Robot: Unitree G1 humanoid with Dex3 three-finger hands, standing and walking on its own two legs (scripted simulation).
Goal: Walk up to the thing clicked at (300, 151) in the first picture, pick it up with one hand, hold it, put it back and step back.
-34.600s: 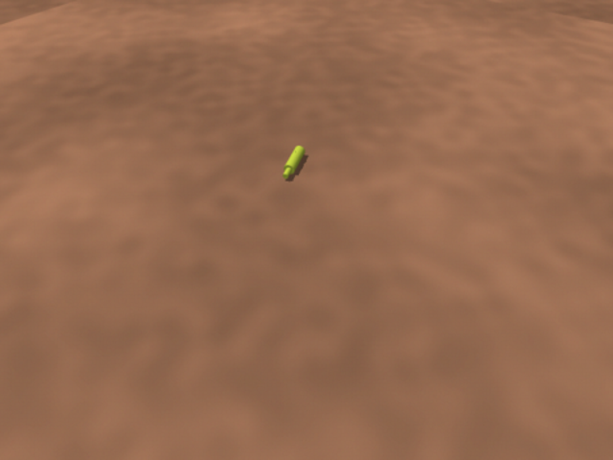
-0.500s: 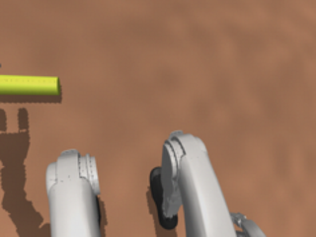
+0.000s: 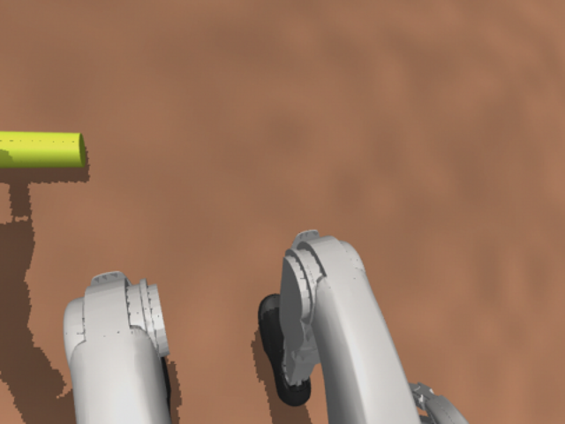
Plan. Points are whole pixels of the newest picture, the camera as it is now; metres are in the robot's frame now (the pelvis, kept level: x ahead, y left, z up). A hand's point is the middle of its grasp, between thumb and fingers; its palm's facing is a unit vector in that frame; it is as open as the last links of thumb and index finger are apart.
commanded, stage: rise first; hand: left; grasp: from above
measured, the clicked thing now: (1, 149) +0.52 +0.33 -0.30
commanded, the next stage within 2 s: approach in 1.28 s
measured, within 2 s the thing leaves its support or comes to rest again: neither
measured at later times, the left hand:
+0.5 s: hand out of the picture +0.47 +0.34 -0.18, palm faces -0.46 -0.04 -0.89, open 14.0 cm
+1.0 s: hand out of the picture +0.47 +0.33 -0.19, palm faces -0.46 -0.03 -0.88, open 14.0 cm
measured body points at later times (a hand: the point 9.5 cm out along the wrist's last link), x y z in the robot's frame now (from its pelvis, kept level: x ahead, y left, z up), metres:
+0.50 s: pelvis +0.00 +0.00 +0.00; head +0.26 +0.10 +0.35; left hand +0.49 +0.34 -0.13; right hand +0.04 -0.27 -0.08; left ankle +0.06 +0.12 -0.29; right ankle +0.11 -0.13 -0.29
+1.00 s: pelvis -0.01 +0.00 +0.00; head +0.26 +0.10 +0.34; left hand +0.49 +0.33 -0.14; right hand +0.03 -0.27 -0.08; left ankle +0.06 +0.12 -0.29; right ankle +0.11 -0.13 -0.29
